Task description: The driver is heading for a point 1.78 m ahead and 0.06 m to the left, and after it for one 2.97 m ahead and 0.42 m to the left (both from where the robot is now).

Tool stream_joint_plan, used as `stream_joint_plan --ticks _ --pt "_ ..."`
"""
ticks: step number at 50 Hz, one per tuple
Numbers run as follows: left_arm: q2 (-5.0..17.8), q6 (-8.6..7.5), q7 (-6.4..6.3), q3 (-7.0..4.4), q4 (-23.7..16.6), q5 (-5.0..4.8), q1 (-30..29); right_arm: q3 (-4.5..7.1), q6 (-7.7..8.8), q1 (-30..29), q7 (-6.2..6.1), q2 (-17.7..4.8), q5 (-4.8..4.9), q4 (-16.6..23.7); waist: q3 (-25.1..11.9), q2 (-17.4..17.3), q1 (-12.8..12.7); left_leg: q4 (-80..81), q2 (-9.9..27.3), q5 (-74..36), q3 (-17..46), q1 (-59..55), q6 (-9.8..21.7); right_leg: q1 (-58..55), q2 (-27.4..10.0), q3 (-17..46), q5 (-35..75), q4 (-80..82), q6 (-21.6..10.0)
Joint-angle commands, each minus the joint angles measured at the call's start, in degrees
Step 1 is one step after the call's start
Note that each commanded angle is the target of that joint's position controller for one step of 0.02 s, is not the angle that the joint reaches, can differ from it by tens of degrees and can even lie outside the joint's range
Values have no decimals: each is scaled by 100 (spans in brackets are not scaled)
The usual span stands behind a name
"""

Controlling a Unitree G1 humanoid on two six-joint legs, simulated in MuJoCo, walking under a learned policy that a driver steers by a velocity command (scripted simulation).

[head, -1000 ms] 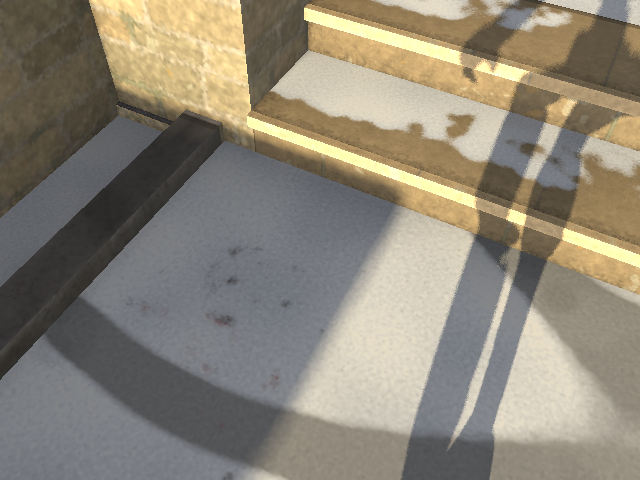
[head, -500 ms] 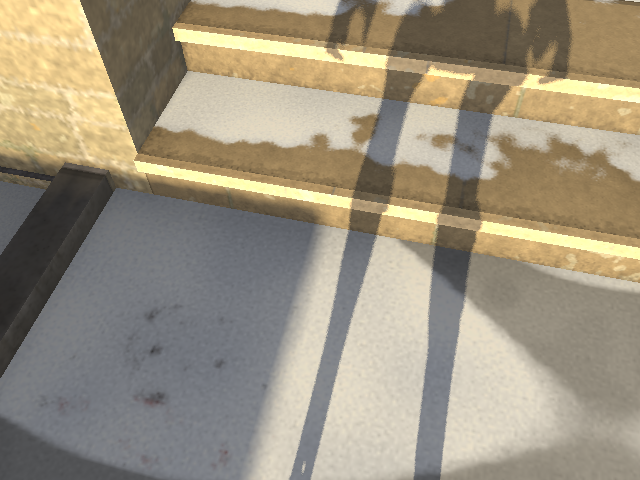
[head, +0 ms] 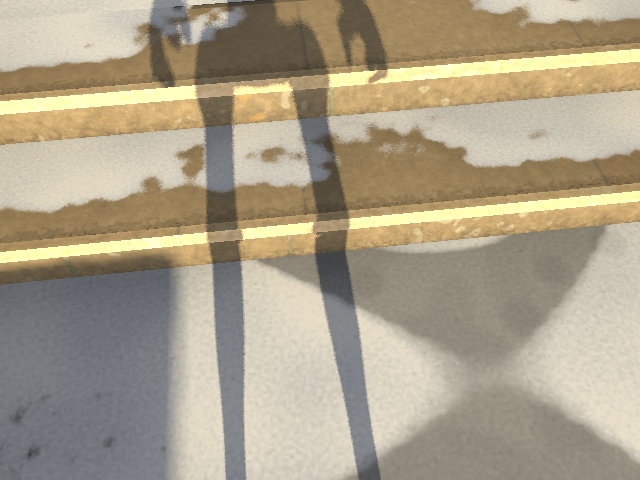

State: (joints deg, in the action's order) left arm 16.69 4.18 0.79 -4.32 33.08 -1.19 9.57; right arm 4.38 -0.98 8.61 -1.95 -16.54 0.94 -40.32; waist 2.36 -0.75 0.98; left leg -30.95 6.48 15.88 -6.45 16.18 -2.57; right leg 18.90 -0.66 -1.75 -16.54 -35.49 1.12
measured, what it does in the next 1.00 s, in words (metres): walks ahead, turning right: right foot, then left foot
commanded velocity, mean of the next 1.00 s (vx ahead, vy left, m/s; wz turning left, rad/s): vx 0.27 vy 0.00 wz -0.31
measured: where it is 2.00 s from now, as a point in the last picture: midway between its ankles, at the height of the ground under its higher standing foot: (418, 347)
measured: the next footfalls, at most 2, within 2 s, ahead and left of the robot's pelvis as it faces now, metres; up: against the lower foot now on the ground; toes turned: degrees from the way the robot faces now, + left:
right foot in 0.02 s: +0.04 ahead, -0.11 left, +0.00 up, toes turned -2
left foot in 0.46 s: +0.09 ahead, +0.10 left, +0.00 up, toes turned -17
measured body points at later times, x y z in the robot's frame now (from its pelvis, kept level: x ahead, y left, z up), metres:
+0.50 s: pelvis +0.04 +0.00 +0.00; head +0.05 +0.00 +0.45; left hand +0.24 +0.22 -0.10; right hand +0.11 -0.31 -0.09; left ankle +0.06 +0.11 -0.73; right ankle +0.00 -0.11 -0.72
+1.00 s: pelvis +0.23 -0.12 +0.00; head +0.26 -0.14 +0.45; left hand +0.49 +0.07 -0.08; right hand +0.17 -0.40 -0.13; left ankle +0.14 +0.07 -0.64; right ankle +0.26 -0.23 -0.73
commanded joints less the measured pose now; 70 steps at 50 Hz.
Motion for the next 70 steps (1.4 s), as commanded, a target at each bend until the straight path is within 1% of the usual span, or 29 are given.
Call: stream_joint_plan --ticks 1,2,3,6,12,15,19,22,23,24,25,26,30,35,39,42,44,45,46,47,48,50,54,55,56,60,66,68,70 --pt "1141 -96 -92 -418 -279 14 667 175 94 248 42 -549 -121 214 -827 635 -130 -1433 315 -66 -85 905 198 -1887 -733 1303 2482 1401 -709" --pt "1663 -164 -113 -472 -448 158 629 64 124 -175 18 -352 -328 598 -779 2049 -176 -2782 -516 2296 83 2494 -205 -2091 -2096 3195 4059 1335 -1898" --pt "1402 -297 -73 -416 -407 310 826 156 158 -569 -24 -662 -213 651 -1202 1477 -610 -3681 -528 2366 898 2495 -194 -1853 -2190 3293 3487 1555 -2348" --pt "933 -372 -169 -237 -370 62 -23 252 91 -417 -99 -801 -154 431 -678 805 -148 -3563 -329 998 1092 2468 -122 -1319 -1261 2149 2489 1501 -1445" --pt "947 -288 -299 -216 -320 78 7 138 123 -369 -15 -464 -121 399 -833 815 -120 -2400 -654 274 1033 1800 -267 -1122 -889 2080 2314 1411 -1391" --pt "1021 -288 -282 -246 -276 31 187 122 195 -520 94 -499 -58 459 -723 1001 -283 -1507 -741 317 1044 1493 -168 -850 -824 2636 -555 1808 -1467" --pt "964 -354 -188 -181 -156 52 299 131 404 -444 241 -561 11 462 -503 1101 -333 -642 -771 607 866 753 88 -484 -850 2962 -1498 1851 -1460" --pt "721 -380 -168 -62 -95 62 234 118 574 119 298 -395 1 261 -370 830 48 639 -750 -141 710 -609 374 171 -479 2853 -1830 1505 -1151" --pt "461 -420 -168 22 -132 82 157 150 617 542 267 -522 -55 177 -468 534 216 795 -257 92 1225 -1339 551 709 -219 2566 -1857 821 -885" --pt "63 -477 -165 134 -256 69 98 208 636 1054 225 -932 -186 84 -524 -548 268 1415 726 1354 2761 -1923 1016 1659 525 1456 -1604 -804 -462" --pt "470 -574 -205 19 -517 -51 -190 345 663 1365 292 -1337 -258 -59 -25 -1328 318 2064 1613 2469 4639 -1671 1820 2759 637 1114 -1940 -1805 -333" --pt "837 -641 -208 -96 -423 -77 -166 261 691 1139 273 -1022 -141 -10 385 -912 241 2106 1615 2833 4545 -1529 1923 3132 290 1313 -1478 -2401 -296" --pt "545 -783 -64 -60 -193 69 -191 86 648 960 159 -652 -91 12 280 -648 140 2194 777 976 2816 -1541 1382 3057 -186 738 133 -2478 -124" --pt "73 -862 26 128 -282 61 -828 63 583 1275 136 -740 -25 -185 185 -612 407 2271 406 -767 1617 -1185 1314 2196 -212 181 1093 -962 73" --pt "137 -910 166 132 -346 -20 -1223 88 520 1590 169 -982 46 -353 257 -664 529 2184 592 -1086 1467 -1111 1293 1410 -52 8 1303 75 -8" --pt "385 -934 212 42 -328 -49 -1007 119 460 1572 162 -1113 98 -435 185 -761 221 1853 848 -2082 1498 -1443 1166 863 35 28 1067 496 -320" --pt "764 -907 131 -171 38 -1 222 89 425 1517 137 -1064 82 -440 -615 -572 -487 313 489 -3923 994 -1230 908 -968 272 -155 1073 778 -650" --pt "1057 -871 59 -275 235 31 1289 -23 441 1478 126 -813 -45 -309 -1437 -208 -970 -1263 266 -2952 826 -174 705 -2693 -495 645 888 568 -950" --pt "1675 -858 55 -363 339 143 1698 -246 542 2048 131 -75 -67 -68 -2283 1605 -649 -3480 -753 592 671 1907 307 -4381 -2071 3588 -511 1175 -1830" --pt "1133 -863 62 -228 333 102 1694 -131 661 1785 152 -600 49 -151 -2334 1477 -822 -4243 -699 1506 1397 2508 325 -4139 -2145 4581 -1201 1917 -1899" --pt "894 -871 53 -125 346 82 1264 -30 709 1246 195 -910 184 9 -1371 1186 -733 -4423 -374 1078 1269 2971 397 -3464 -1976 3679 -999 1954 -1672" --pt "624 -875 66 -34 330 131 651 -61 715 820 200 -763 44 49 -560 488 -406 -3912 41 232 1072 2648 403 -2046 -1490 2396 229 2157 -1483" --pt "465 -1081 69 -17 499 158 319 -85 419 1088 217 -450 59 -111 -228 581 23 -3497 204 -350 1147 2056 252 -985 -1226 1202 1339 2751 -1428" --pt "506 -1028 49 22 795 376 819 -149 267 1034 385 -280 -468 -127 -83 168 44 -3316 -108 -372 924 1811 242 -590 -1181 797 1908 2813 -1268" --pt "560 -1019 50 3 878 381 869 -138 207 887 448 -205 -472 -54 78 361 66 -3055 -144 -595 938 1904 234 -527 -1091 481 2207 2813 -1196" --pt "499 -1022 57 38 963 299 778 -173 228 99 572 -253 -272 92 140 552 -121 -1688 -226 -1743 764 1795 341 -758 -977 -132 2000 2919 -999" --pt "729 -926 -114 -17 1376 296 1315 -187 247 -753 644 -350 -343 418 319 398 -366 -458 -389 -1018 306 1894 756 -2227 -1432 -384 2820 2446 -863" --pt "872 -868 -152 -25 1451 317 1336 -151 253 -447 587 -403 -367 375 8 523 -224 -269 -804 -346 -11 1271 1002 -2494 -1400 -629 4847 1453 -770" --pt "898 -786 -194 16 1440 310 1340 15 340 1105 476 -676 -465 -67 -948 313 440 220 -1089 -287 170 -725 1385 -1870 -1173 -931 5099 -858 -593"
Velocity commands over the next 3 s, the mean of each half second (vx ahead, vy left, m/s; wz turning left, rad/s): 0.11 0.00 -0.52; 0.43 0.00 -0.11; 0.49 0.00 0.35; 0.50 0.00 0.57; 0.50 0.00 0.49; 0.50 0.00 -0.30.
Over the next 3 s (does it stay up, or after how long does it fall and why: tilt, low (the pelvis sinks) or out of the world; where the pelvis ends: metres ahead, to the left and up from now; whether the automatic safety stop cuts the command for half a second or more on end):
stays up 1.31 0.15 0.19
